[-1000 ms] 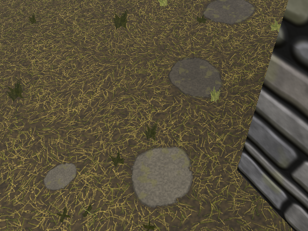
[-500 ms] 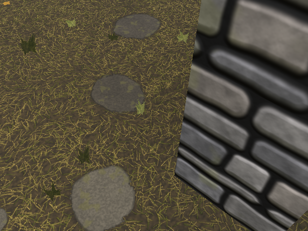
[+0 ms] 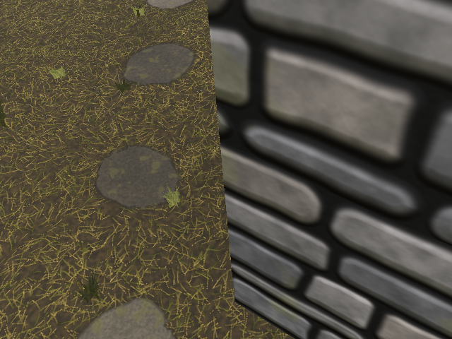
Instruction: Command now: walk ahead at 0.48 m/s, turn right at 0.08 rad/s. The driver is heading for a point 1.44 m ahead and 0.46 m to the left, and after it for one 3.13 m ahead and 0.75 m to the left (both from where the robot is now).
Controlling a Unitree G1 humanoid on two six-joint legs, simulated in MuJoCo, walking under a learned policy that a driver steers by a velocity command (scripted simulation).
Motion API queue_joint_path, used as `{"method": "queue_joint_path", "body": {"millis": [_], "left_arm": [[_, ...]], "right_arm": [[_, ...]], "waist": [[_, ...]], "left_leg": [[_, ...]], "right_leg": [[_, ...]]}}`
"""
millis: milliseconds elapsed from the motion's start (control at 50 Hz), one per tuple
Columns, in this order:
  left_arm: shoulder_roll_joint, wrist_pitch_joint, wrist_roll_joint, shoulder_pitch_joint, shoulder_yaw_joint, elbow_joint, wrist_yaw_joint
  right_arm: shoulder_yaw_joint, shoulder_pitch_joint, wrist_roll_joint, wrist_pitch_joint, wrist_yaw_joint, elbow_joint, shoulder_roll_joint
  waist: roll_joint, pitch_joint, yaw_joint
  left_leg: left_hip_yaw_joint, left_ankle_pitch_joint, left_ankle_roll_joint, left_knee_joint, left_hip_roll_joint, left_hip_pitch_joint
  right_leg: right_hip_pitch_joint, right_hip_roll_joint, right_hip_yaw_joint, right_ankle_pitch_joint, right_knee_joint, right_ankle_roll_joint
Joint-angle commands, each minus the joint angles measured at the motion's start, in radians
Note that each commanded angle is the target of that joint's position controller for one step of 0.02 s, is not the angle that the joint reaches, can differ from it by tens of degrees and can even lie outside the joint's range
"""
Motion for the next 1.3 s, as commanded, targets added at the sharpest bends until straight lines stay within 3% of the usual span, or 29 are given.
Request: {"method": "queue_joint_path", "body": {"millis": [20, 60, 80, 140, 160, 180, 200, 220, 240, 280, 300, 320, 360, 380, 400, 420, 440, 460, 480, 500, 540, 600, 720, 740, 760, 920, 1120, 1160, 1300], "left_arm": [[0.139, -0.028, -0.001, -0.080, 0.036, -0.046, 0.010], [0.126, -0.026, 0.006, -0.074, 0.029, -0.039, 0.017], [0.097, -0.026, 0.010, -0.088, 0.013, -0.035, 0.019], [0.091, -0.026, -0.008, -0.116, 0.003, -0.032, 0.011], [0.065, -0.034, -0.002, -0.097, -0.013, -0.022, 0.011], [0.058, -0.043, 0.011, -0.090, -0.022, -0.025, 0.013], [0.052, -0.054, 0.013, 0.011, -0.032, -0.012, 0.015], [0.070, -0.063, 0.007, 0.029, -0.031, -0.003, 0.023], [0.086, -0.061, 0.004, -0.022, -0.031, -0.004, 0.025], [0.089, -0.037, 0.000, -0.121, -0.030, -0.030, 0.030], [0.032, -0.014, 0.001, -0.104, -0.041, -0.020, 0.031], [0.004, -0.005, 0.003, -0.086, -0.051, -0.014, 0.034], [-0.033, -0.010, 0.022, -0.087, -0.067, 0.019, 0.030], [-0.014, -0.011, 0.033, -0.093, -0.066, 0.027, 0.022], [0.014, -0.008, 0.028, -0.091, -0.065, 0.023, 0.017], [0.046, -0.004, 0.012, -0.106, -0.059, 0.024, 0.016], [0.060, 0.000, 0.002, -0.159, -0.056, 0.031, 0.018], [0.038, -0.003, -0.001, -0.202, -0.062, 0.029, 0.025], [0.036, -0.009, 0.003, -0.209, -0.064, 0.035, 0.028], [-0.033, -0.004, 0.008, -0.223, -0.078, 0.002, 0.028], [-0.015, -0.007, 0.004, -0.183, -0.073, 0.009, 0.031], [0.011, -0.004, -0.001, -0.185, -0.064, 0.019, 0.034], [0.004, -0.005, -0.006, -0.194, -0.061, 0.045, 0.032], [0.004, -0.006, -0.007, -0.196, -0.061, 0.049, 0.032], [0.007, -0.004, 0.001, -0.219, -0.063, 0.046, 0.033], [0.016, -0.007, -0.007, -0.221, -0.061, 0.078, 0.032], [0.022, -0.009, -0.013, -0.223, -0.061, 0.107, 0.034], [0.012, -0.011, -0.014, -0.214, -0.067, 0.119, 0.032], [0.018, -0.014, -0.012, -0.209, -0.065, 0.134, 0.032]], "right_arm": [[0.006, -0.030, -0.003, -0.007, -0.012, -0.090, 0.006], [0.003, -0.084, 0.007, 0.008, -0.013, -0.118, 0.003], [0.013, -0.110, 0.011, 0.013, -0.013, -0.132, 0.019], [0.006, -0.105, 0.005, 0.005, -0.015, -0.151, 0.006], [-0.006, -0.085, -0.003, 0.006, -0.016, -0.138, -0.025], [-0.020, -0.070, -0.010, 0.005, -0.021, -0.152, -0.079], [-0.026, -0.059, -0.034, 0.010, -0.019, -0.157, -0.115], [-0.038, -0.019, -0.021, 0.021, -0.010, -0.136, -0.112], [-0.030, -0.004, -0.007, 0.030, -0.006, -0.129, -0.079], [-0.023, 0.026, -0.009, 0.032, -0.008, -0.111, -0.062], [-0.010, -0.034, -0.013, 0.025, -0.009, -0.109, -0.015], [-0.008, -0.110, -0.010, 0.023, -0.009, -0.125, -0.007], [-0.006, -0.202, 0.008, 0.036, -0.010, -0.141, -0.002], [-0.006, -0.193, 0.007, 0.041, -0.009, -0.137, 0.002], [-0.006, -0.183, 0.002, 0.046, -0.006, -0.128, 0.002], [-0.005, -0.174, -0.002, 0.050, -0.007, -0.125, 0.008], [0.000, -0.160, -0.007, 0.048, -0.003, -0.124, 0.021], [0.000, -0.160, -0.004, 0.039, -0.001, -0.120, 0.010], [-0.004, -0.164, 0.000, 0.031, 0.000, -0.112, -0.006], [0.017, -0.100, -0.024, 0.013, 0.005, -0.048, 0.010], [0.021, -0.116, -0.020, -0.002, 0.003, -0.026, -0.004], [0.033, -0.137, -0.003, 0.000, -0.003, 0.001, -0.002], [0.040, -0.154, -0.009, 0.021, -0.007, 0.066, -0.016], [0.041, -0.157, -0.009, 0.021, -0.008, 0.077, -0.016], [0.052, -0.193, -0.015, 0.016, -0.006, 0.071, 0.017], [0.057, -0.206, -0.010, 0.014, -0.009, 0.142, 0.000], [0.061, -0.231, -0.002, 0.012, -0.010, 0.207, 0.014], [0.056, -0.223, -0.011, 0.017, -0.007, 0.223, 0.015], [0.049, -0.220, -0.007, 0.014, -0.006, 0.263, 0.020]], "waist": [[-0.124, -0.039, -0.034], [-0.161, -0.024, -0.014], [-0.152, -0.011, -0.012], [-0.169, -0.055, -0.030], [-0.149, -0.089, -0.025], [-0.105, -0.128, -0.030], [0.015, -0.204, 0.013], [0.129, -0.236, -0.014], [0.164, -0.214, -0.033], [0.127, -0.146, -0.060], [0.088, -0.128, -0.017], [0.065, -0.107, 0.017], [0.037, -0.103, 0.047], [0.034, -0.127, 0.036], [0.034, -0.135, 0.032], [-0.018, -0.087, 0.014], [-0.107, -0.021, -0.019], [-0.124, 0.021, -0.027], [-0.121, 0.017, -0.024], [-0.169, 0.025, -0.032], [-0.062, -0.064, -0.008], [-0.033, -0.117, -0.008], [-0.036, -0.094, -0.014], [-0.037, -0.090, -0.016], [-0.047, -0.081, -0.018], [-0.053, -0.091, -0.025], [-0.051, -0.086, -0.027], [-0.054, -0.077, -0.032], [-0.050, -0.069, -0.034]], "left_leg": [[-0.018, 0.132, -0.011, -0.175, 0.009, 0.138], [-0.003, 0.174, -0.001, -0.287, -0.020, 0.183], [-0.011, 0.177, 0.018, -0.345, -0.015, 0.211], [0.018, 0.184, 0.064, -0.525, -0.049, 0.322], [0.028, 0.267, 0.082, -0.571, -0.052, 0.415], [-0.049, 0.573, 0.110, -0.556, 0.021, 0.535], [-0.132, 0.763, 0.203, -0.512, 0.099, 0.687], [-0.202, 0.643, 0.260, -0.559, 0.135, 0.706], [-0.270, 0.499, 0.287, -0.628, 0.160, 0.684], [-0.366, 0.293, 0.307, -0.727, 0.206, 0.662], [-0.304, 0.338, 0.273, -0.725, 0.188, 0.572], [-0.223, 0.315, 0.234, -0.731, 0.138, 0.490], [-0.126, 0.239, 0.182, -0.713, 0.059, 0.397], [-0.111, 0.192, 0.162, -0.700, 0.040, 0.385], [-0.105, 0.089, 0.140, -0.691, 0.025, 0.391], [-0.081, 0.012, 0.114, -0.686, -0.005, 0.423], [-0.065, 0.024, 0.094, -0.684, -0.019, 0.423], [-0.063, 0.085, 0.089, -0.677, -0.024, 0.427], [-0.060, 0.175, 0.089, -0.668, -0.021, 0.434], [-0.058, 0.297, 0.058, -0.670, 0.022, 0.432], [-0.058, 0.455, 0.061, -0.647, 0.035, 0.468], [-0.052, 0.474, 0.052, -0.647, 0.038, 0.493], [-0.045, 0.406, 0.033, -0.664, 0.044, 0.493], [-0.044, 0.402, 0.032, -0.666, 0.044, 0.493], [-0.047, 0.417, 0.029, -0.674, 0.050, 0.496], [-0.035, 0.370, 0.016, -0.691, 0.058, 0.507], [-0.028, 0.322, 0.003, -0.710, 0.070, 0.507], [-0.030, 0.309, 0.004, -0.721, 0.075, 0.517], [-0.025, 0.299, 0.000, -0.731, 0.080, 0.509]], "right_leg": [[-0.065, -0.220, 0.073, 0.452, -0.113, -0.167], [-0.060, -0.210, 0.069, 0.380, -0.111, -0.150], [-0.054, -0.227, 0.084, 0.410, -0.094, -0.143], [0.005, -0.211, 0.106, 0.366, -0.019, -0.105], [-0.001, -0.174, 0.095, 0.352, 0.023, -0.080], [-0.046, -0.122, 0.063, 0.318, 0.113, -0.034], [-0.153, -0.071, 0.054, 0.184, 0.187, 0.013], [-0.189, -0.054, 0.023, 0.019, 0.255, 0.051], [-0.232, -0.050, 0.017, -0.138, 0.314, 0.065], [-0.343, -0.064, 0.051, -0.373, 0.457, 0.076], [-0.272, -0.100, 0.087, -0.383, 0.428, 0.087], [-0.196, -0.105, 0.077, -0.353, 0.306, 0.081], [-0.024, -0.071, 0.033, -0.052, 0.076, 0.076], [0.031, -0.068, 0.042, 0.027, 0.091, 0.078], [0.031, -0.089, 0.058, 0.017, 0.078, 0.068], [-0.063, -0.090, 0.068, -0.093, 0.062, 0.046], [-0.115, -0.089, 0.089, -0.143, 0.040, 0.024], [-0.119, -0.092, 0.102, -0.106, 0.014, 0.022], [-0.087, -0.095, 0.103, -0.043, 0.006, 0.026], [-0.050, -0.088, 0.097, 0.055, -0.022, 0.054], [0.054, -0.093, 0.096, 0.157, -0.020, 0.052], [0.120, -0.095, 0.094, 0.219, -0.022, 0.048], [0.121, -0.096, 0.092, 0.232, -0.049, 0.040], [0.121, -0.097, 0.093, 0.240, -0.053, 0.039], [0.110, -0.098, 0.098, 0.271, -0.066, 0.042], [0.134, -0.102, 0.109, 0.316, -0.092, 0.032], [0.133, -0.105, 0.128, 0.299, -0.122, 0.016], [0.128, -0.108, 0.127, 0.299, -0.142, 0.006], [0.133, -0.105, 0.132, 0.294, -0.153, -0.001]]}}
Velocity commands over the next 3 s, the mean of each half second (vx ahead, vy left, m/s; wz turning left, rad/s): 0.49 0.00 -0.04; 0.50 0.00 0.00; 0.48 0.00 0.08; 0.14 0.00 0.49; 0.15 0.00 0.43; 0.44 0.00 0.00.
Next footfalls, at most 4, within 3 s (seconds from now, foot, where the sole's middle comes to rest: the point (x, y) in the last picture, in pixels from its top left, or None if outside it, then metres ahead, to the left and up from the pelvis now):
0.16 left None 0.17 0.15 -0.78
0.40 right None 0.12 -0.10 -0.78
1.96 left None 0.11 0.20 -0.78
2.46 right None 0.23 0.04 -0.78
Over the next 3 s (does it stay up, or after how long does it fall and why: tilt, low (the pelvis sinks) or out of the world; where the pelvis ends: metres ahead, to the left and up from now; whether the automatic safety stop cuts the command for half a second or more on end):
stays up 0.29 0.31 -0.02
